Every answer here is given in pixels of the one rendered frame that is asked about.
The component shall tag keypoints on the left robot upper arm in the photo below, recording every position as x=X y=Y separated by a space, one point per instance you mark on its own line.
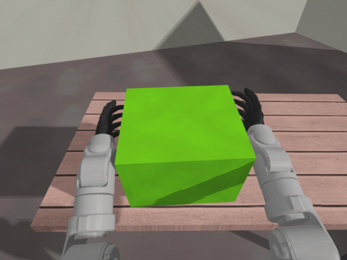
x=94 y=251

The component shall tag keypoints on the table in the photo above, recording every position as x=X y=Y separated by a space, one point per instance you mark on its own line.
x=311 y=128

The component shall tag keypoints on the right robot upper arm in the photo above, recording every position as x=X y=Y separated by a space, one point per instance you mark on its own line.
x=306 y=242

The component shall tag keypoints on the carton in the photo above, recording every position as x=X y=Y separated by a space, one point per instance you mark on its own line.
x=182 y=145

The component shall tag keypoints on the right robot forearm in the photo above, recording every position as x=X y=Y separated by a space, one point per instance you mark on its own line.
x=285 y=202

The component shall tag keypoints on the left robot hand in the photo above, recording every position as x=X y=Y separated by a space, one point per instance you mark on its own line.
x=105 y=125

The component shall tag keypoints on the right robot hand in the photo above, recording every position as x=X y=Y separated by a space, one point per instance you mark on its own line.
x=252 y=113

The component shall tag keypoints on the left robot forearm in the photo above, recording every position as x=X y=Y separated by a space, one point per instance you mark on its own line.
x=94 y=190

